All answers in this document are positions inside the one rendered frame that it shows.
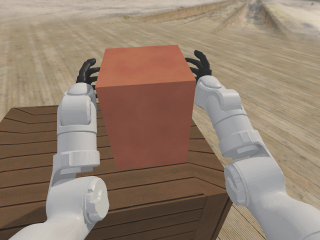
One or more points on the left robot forearm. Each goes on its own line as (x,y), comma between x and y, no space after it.
(76,134)

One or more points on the pedestal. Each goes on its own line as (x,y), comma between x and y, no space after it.
(180,201)

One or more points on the robot left upper arm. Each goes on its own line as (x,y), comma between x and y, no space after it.
(74,206)

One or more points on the right robot hand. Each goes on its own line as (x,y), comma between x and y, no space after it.
(203,65)

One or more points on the carton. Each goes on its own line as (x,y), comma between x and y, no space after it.
(146,96)

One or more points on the right robot forearm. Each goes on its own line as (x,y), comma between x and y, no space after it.
(237,138)

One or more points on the robot right upper arm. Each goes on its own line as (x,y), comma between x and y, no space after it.
(256,183)

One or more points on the left robot hand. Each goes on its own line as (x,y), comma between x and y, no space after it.
(85,73)

